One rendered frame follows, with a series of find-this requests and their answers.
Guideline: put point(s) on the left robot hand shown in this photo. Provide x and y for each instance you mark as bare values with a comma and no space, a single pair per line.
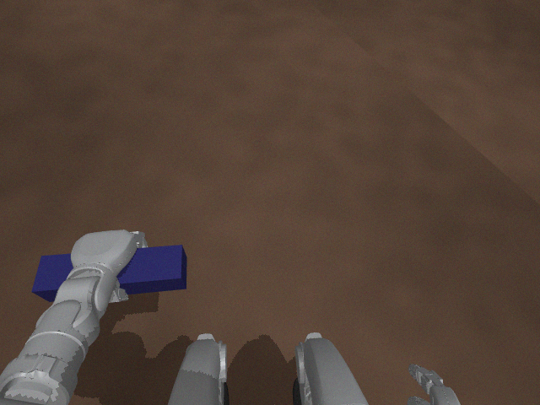
113,249

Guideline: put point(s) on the carton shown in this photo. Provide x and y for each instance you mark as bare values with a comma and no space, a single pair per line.
151,269

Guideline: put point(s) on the right robot hand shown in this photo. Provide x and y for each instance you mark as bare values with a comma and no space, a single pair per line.
433,385

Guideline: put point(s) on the left robot arm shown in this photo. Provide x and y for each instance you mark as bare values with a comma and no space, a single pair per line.
45,372

